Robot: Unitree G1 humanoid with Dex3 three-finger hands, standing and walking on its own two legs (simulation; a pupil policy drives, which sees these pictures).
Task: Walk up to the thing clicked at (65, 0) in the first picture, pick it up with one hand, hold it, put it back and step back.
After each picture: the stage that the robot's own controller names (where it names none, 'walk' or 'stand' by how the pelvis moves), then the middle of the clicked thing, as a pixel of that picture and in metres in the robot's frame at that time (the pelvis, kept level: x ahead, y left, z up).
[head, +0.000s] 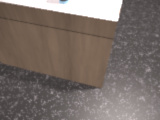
stand; out of the picture +0.99 +0.16 +0.02
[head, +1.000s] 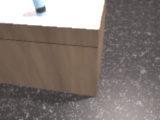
walk; (39, 5) +0.86 +0.31 +0.03
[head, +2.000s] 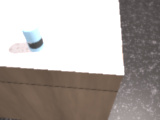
walk; (33, 37) +0.51 +0.25 +0.05
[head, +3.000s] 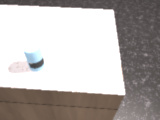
stand; (34, 56) +0.46 +0.22 +0.02
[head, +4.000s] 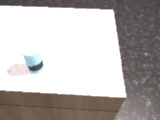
stand; (33, 59) +0.45 +0.22 +0.02
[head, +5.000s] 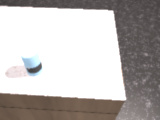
stand; (32, 61) +0.43 +0.23 +0.02
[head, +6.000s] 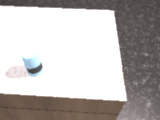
stand; (32, 61) +0.43 +0.22 +0.02
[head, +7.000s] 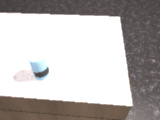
rise first; (39, 65) +0.42 +0.21 +0.02
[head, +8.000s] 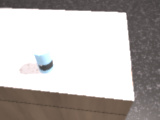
go down; (44, 59) +0.45 +0.22 +0.02
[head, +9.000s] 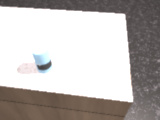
go down; (42, 58) +0.45 +0.21 +0.03
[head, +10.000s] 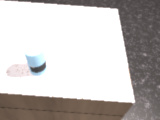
go down; (36, 59) +0.43 +0.19 +0.04
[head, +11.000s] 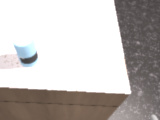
close in; (26, 50) +0.44 +0.20 +0.05
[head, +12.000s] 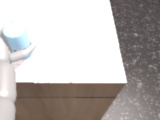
close; (20, 42) +0.45 +0.20 +0.07
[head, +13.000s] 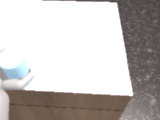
lift; (17, 69) +0.33 +0.21 +0.12
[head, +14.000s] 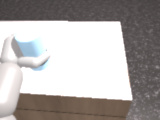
lift; (34, 49) +0.33 +0.16 +0.22
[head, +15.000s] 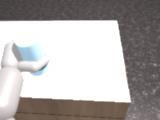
hold; (34, 54) +0.33 +0.16 +0.20
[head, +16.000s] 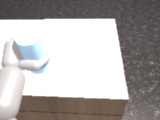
hold; (34, 52) +0.34 +0.16 +0.20
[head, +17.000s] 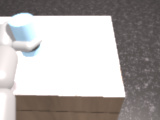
crouch; (26, 36) +0.40 +0.19 +0.20
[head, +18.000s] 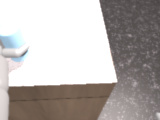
lower; (15, 42) +0.46 +0.21 +0.08
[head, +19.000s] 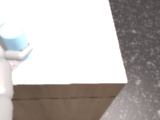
lower; (17, 42) +0.44 +0.20 +0.08
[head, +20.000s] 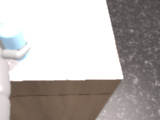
lower; (15, 42) +0.45 +0.20 +0.08
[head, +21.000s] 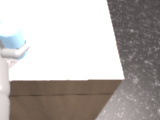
lower; (14, 40) +0.45 +0.21 +0.08
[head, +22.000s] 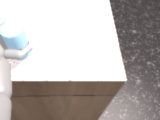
loosen; (17, 41) +0.45 +0.20 +0.08
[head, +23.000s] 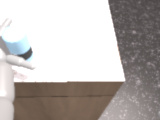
withdraw; (19, 46) +0.43 +0.19 +0.08
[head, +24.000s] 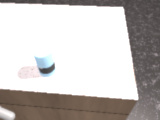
sink last; (45, 61) +0.41 +0.18 +0.05
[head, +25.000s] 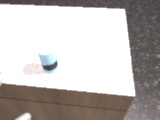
stand; (48, 58) +0.44 +0.19 +0.03
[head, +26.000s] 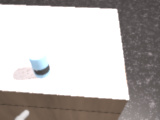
stand; (40, 63) +0.42 +0.20 +0.02
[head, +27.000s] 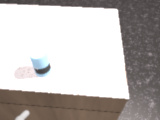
stand; (40, 62) +0.42 +0.20 +0.02
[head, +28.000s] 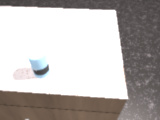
stand; (39, 63) +0.42 +0.20 +0.02
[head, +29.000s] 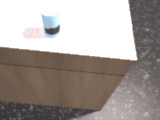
walk; (51, 21) +0.55 +0.14 +0.04
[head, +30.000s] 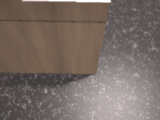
walk; out of the picture +0.87 +0.25 +0.05
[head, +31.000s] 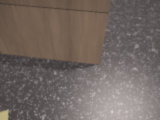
stand; out of the picture +1.20 +0.18 +0.04
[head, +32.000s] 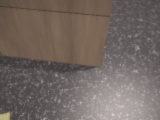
stand; out of the picture +1.18 +0.17 +0.02
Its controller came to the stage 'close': yes
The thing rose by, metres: 0.22
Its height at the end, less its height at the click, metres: +0.00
